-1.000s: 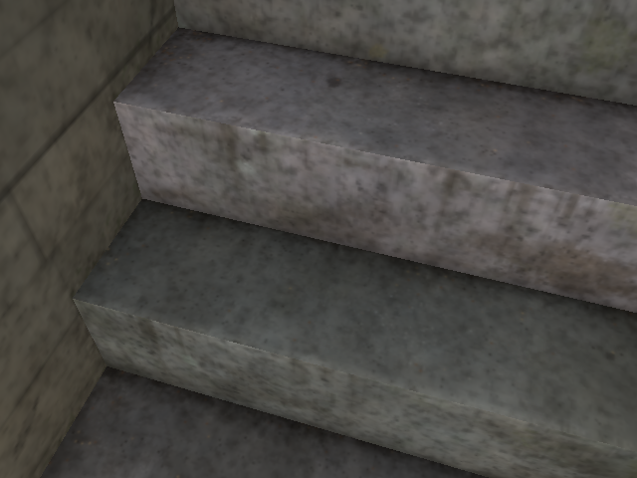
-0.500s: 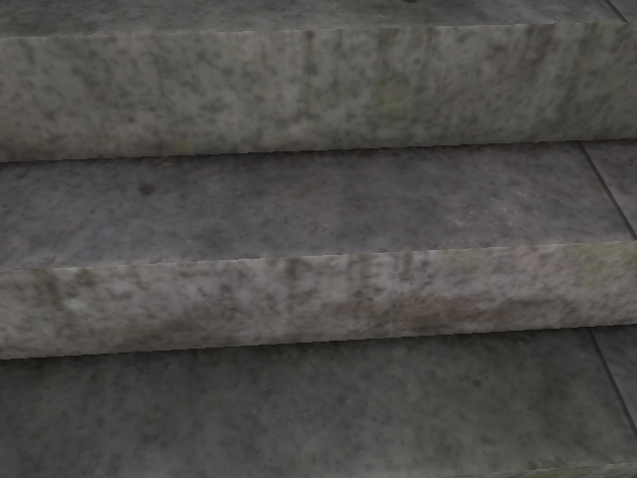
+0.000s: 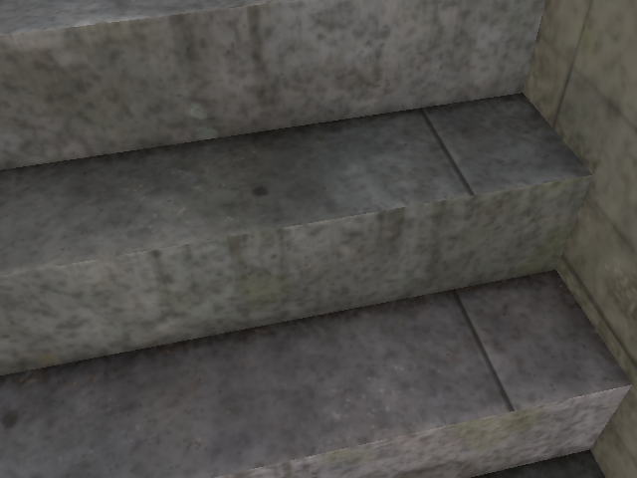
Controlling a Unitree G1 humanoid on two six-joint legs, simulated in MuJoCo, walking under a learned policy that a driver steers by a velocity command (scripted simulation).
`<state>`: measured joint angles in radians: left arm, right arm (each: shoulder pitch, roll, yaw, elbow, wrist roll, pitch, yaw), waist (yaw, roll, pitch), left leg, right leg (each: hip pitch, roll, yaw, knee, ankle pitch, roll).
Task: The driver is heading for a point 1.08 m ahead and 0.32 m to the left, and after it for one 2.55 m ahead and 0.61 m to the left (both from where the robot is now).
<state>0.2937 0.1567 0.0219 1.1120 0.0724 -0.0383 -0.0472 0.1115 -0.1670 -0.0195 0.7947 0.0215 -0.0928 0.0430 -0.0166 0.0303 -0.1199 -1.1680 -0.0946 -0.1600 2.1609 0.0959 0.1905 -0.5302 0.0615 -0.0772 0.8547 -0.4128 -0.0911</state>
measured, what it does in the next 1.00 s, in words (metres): climbs, turning left: left foot 0.21 m higher, then right foot 0.21 m higher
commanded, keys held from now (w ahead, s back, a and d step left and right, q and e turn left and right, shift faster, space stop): w+q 1.00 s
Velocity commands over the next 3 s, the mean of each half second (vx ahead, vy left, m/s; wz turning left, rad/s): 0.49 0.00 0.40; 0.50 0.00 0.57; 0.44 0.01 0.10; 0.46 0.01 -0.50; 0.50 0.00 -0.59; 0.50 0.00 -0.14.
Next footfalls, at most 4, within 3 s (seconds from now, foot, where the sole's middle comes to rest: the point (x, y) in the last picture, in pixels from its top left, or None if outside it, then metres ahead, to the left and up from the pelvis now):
0.26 left None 0.25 0.11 -0.52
0.68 right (373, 366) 0.54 -0.05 -0.31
1.30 left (17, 234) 0.64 0.44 -0.10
2.12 right None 0.93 0.24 0.11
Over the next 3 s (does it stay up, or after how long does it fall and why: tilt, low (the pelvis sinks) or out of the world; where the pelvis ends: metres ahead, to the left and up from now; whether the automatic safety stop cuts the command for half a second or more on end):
stays up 1.16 0.39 1.06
